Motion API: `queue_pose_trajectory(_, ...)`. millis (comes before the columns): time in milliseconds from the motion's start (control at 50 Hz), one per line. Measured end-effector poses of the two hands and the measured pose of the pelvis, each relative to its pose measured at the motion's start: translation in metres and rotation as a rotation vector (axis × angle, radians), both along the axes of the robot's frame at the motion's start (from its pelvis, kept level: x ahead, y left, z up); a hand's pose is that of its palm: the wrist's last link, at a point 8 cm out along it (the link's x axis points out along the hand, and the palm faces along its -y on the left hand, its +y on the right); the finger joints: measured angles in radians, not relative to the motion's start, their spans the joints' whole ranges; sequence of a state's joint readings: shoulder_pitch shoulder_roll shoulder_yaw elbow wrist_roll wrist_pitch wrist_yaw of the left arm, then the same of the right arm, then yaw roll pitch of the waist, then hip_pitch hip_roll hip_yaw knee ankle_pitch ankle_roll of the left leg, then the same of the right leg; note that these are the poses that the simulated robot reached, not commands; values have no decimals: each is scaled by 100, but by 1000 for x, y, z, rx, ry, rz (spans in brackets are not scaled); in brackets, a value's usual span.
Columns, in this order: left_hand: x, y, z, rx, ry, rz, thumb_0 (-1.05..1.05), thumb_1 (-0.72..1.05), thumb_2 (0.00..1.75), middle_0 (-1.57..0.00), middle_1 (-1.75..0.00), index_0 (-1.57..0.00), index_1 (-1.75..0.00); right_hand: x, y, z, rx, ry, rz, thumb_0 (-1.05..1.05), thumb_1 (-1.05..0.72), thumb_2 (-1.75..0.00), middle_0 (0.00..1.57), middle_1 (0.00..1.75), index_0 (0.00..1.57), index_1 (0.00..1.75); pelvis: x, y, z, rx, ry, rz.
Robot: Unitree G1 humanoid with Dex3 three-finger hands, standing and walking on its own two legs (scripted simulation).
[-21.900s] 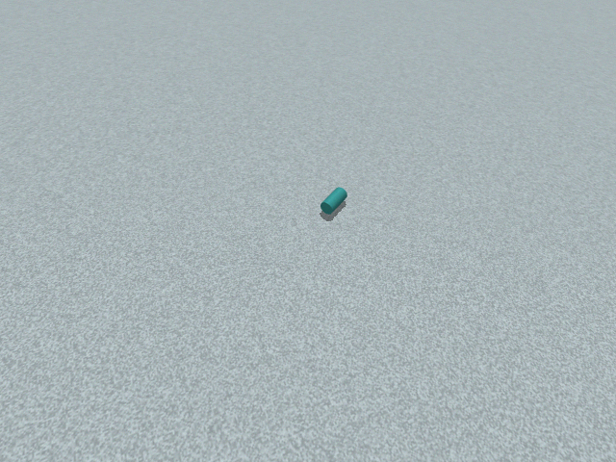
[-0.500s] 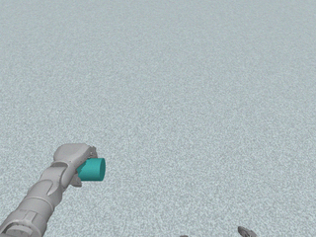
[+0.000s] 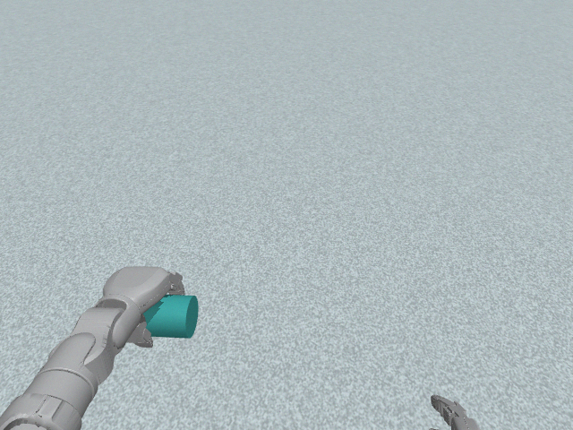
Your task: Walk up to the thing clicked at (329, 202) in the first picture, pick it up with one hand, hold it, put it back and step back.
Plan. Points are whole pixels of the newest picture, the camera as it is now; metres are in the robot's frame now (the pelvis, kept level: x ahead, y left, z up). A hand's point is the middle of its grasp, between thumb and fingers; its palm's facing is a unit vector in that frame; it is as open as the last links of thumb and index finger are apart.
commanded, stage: hold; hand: left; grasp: from above
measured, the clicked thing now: (152, 314) +0.31 +0.22 -0.07
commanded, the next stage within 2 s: crouch in 1.32 s
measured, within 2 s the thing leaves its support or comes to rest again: neither
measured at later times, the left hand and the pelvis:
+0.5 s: hand (147, 322) +0.28 +0.21 -0.02, palm faces -0.46 -0.02 -0.89, open 9.5 cm; pelvis -0.01 -0.01 +0.01, yaw +0 degrees
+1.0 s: hand (144, 322) +0.28 +0.21 -0.02, palm faces -0.47 -0.02 -0.88, open 9.5 cm; pelvis -0.01 -0.01 +0.01, yaw +0 degrees
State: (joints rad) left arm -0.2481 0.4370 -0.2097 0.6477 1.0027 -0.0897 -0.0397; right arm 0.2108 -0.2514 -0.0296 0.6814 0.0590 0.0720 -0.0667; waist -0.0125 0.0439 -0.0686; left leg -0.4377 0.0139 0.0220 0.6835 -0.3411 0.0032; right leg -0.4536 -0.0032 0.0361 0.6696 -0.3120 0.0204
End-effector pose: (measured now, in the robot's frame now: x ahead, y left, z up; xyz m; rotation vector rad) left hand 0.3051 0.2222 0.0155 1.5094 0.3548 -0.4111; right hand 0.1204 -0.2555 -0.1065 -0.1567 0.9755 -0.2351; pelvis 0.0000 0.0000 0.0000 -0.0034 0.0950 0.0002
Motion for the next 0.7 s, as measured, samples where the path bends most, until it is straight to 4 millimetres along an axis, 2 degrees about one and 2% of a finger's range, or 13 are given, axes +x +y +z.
queue_pose_trajectory(440, -19, -13, 17, -5, -15, -5, 0, 12, 39, -70, -53, -72, -51, 2, -5, 8, 12, -43, 11, 1, -90, -90, 20, 30, 21, 30, -11, -9, 8, 10, -53, -4)
queue_pose_trajectory(700, -21, -16, 27, -8, -27, -9, 0, 12, 39, -70, -55, -72, -52, 10, -5, 15, 13, -65, 17, 1, -91, -90, 20, 30, 20, 30, -11, -11, 12, 12, -74, -5)
